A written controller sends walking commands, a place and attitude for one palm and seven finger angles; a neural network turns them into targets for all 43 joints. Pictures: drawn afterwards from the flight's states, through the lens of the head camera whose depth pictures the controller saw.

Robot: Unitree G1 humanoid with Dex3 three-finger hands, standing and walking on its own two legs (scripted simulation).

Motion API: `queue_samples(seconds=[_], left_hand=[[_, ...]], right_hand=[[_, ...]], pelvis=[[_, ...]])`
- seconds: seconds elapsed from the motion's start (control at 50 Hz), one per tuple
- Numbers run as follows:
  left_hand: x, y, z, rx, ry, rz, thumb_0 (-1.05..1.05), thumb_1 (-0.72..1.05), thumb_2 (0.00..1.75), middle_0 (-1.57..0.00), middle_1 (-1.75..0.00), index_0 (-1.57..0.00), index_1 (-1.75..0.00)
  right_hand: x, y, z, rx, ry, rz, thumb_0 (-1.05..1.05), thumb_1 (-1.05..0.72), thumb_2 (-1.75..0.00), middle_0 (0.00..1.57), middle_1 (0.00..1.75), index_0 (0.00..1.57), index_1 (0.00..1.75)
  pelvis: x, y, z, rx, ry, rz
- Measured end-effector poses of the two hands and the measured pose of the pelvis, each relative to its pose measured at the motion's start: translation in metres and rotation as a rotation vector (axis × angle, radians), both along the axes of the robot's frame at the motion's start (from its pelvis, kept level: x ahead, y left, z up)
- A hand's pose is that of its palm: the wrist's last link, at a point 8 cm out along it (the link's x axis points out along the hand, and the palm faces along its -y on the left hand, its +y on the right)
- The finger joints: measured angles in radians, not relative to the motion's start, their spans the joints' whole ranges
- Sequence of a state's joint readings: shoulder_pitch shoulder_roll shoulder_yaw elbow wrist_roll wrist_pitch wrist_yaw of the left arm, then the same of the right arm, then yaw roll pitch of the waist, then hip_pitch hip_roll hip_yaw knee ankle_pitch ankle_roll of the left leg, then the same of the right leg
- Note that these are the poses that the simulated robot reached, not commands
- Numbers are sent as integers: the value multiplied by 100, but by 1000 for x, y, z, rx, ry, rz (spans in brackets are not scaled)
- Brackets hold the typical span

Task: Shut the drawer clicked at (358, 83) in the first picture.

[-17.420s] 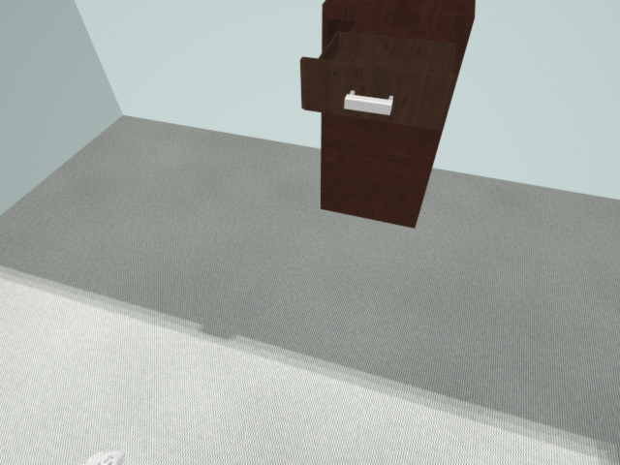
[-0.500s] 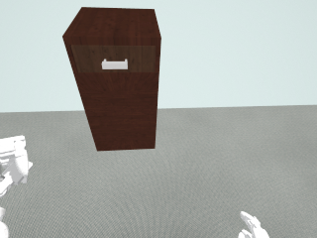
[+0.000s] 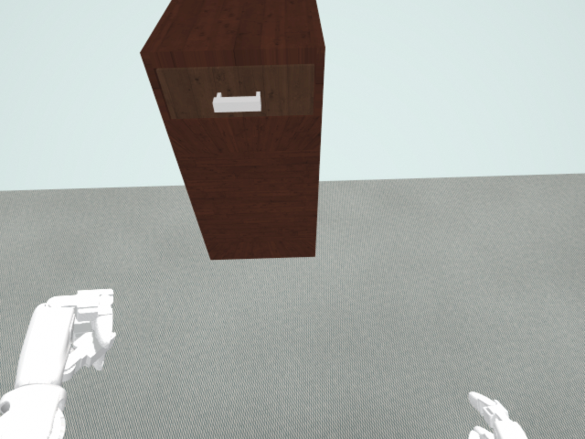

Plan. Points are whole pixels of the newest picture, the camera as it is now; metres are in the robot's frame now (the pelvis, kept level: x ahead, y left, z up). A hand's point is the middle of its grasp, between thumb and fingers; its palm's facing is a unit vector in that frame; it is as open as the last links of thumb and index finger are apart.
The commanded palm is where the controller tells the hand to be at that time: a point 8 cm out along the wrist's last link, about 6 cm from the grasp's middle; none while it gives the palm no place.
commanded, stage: let the arm hang, fingers relaxed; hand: left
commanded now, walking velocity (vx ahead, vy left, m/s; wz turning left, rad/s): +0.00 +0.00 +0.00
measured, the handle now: (238, 99) +0.89 +0.20 +0.00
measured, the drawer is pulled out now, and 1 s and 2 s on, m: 0.00 0.00 0.00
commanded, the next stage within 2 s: look to check the result in 1.02 s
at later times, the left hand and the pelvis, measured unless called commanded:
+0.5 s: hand out of the picture -0.07 +0.22 -0.16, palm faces +0.01 -0.98 -0.22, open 5.3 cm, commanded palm none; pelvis -0.01 +0.03 +0.01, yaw -1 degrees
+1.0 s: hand out of the picture -0.02 +0.17 -0.17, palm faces -0.01 -0.99 -0.16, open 7.3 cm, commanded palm none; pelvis -0.01 +0.02 +0.01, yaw -2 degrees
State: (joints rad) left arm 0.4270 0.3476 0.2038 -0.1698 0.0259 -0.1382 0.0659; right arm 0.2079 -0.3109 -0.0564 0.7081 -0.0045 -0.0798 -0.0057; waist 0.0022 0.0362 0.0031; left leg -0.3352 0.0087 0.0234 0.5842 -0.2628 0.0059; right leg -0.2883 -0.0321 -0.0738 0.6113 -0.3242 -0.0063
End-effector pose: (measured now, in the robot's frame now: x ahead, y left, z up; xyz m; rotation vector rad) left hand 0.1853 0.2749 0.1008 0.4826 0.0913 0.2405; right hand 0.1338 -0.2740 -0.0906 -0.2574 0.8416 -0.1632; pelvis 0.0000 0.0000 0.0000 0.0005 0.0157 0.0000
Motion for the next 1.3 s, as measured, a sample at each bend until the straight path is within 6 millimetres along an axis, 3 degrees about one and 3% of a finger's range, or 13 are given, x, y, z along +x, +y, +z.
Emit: queue_samples(seconds=[0.06, 0.12, 0.18, 0.22, 0.28, 0.38, 0.5, 0.66, 0.88, 1.08, 1.3], left_hand=[[-8, 3, -101, -148, 389, 75, 0, 90, 90, -134, -155, -134, -154], [-47, -13, -180, -272, 726, 101, 1, 90, 90, -126, -147, -126, -146], [-97, -34, -225, -360, 967, 126, 1, 90, 90, -117, -138, -116, -136], [-124, -24, -234, -367, 1041, 190, 1, 90, 90, -110, -136, -110, -129], [-165, -13, -239, -390, 1150, 247, 1, 90, 90, -99, -125, -99, -117], [-222, -3, -235, -389, 1306, 317, 1, 90, 90, -80, -101, -80, -96], [-254, -4, -229, -387, 1398, 349, 1, 90, 90, -57, -73, -56, -71], [-242, -18, -232, -398, 1374, 313, 0, 90, 90, -31, -43, -30, -42], [-205, -46, -237, -419, 1287, 244, 0, 91, 90, -21, -32, -21, -31], [-211, -54, -237, -423, 1306, 261, 1, 91, 90, -20, -30, -20, -30], [-217, -64, -236, -427, 1334, 275, 0, 91, 90, -20, -30, -20, -30]], right_hand=[[3, 10, -10, 19, 40, 7, 1, -90, -90, 20, 30, 20, 30], [-6, 26, -10, 32, 84, -4, 1, -90, -90, 20, 30, 20, 30], [-27, 42, -12, 40, 162, -12, 1, -90, -90, 20, 30, 20, 30], [-44, 53, -16, 48, 240, -12, 1, -90, -90, 20, 30, 20, 30], [-72, 66, -23, 67, 354, -21, 0, -90, -90, 20, 30, 21, 30], [-106, 68, -30, 65, 455, -81, -1, -94, -90, 21, 30, 21, 30], [-141, 76, -37, 89, 539, -117, 0, -92, -90, 21, 30, 21, 30], [-173, 96, -45, 153, 593, -153, 0, -91, -90, 20, 30, 20, 30], [-195, 112, -49, 216, 621, -196, 0, -90, -90, 20, 30, 20, 30], [-200, 102, -48, 214, 638, -214, 0, -91, -90, 20, 30, 20, 30], [-186, 86, -48, 193, 620, -206, 0, -91, -90, 20, 30, 20, 30]], pelvis=[[-2, 6, -3, 0, -4, -3], [-3, 9, -2, 4, -23, -6], [-4, 13, 1, -3, -34, -6], [-6, 14, 4, -12, -35, -1], [-6, 17, 8, -20, -32, 3], [-7, 28, 12, -19, -33, -2], [-9, 34, 13, -12, -42, -11], [-11, 35, 13, -6, -49, -23], [-13, 26, 12, -3, -48, -30], [-10, 17, 12, -4, -45, -32], [-6, 9, 13, -4, -46, -34]])
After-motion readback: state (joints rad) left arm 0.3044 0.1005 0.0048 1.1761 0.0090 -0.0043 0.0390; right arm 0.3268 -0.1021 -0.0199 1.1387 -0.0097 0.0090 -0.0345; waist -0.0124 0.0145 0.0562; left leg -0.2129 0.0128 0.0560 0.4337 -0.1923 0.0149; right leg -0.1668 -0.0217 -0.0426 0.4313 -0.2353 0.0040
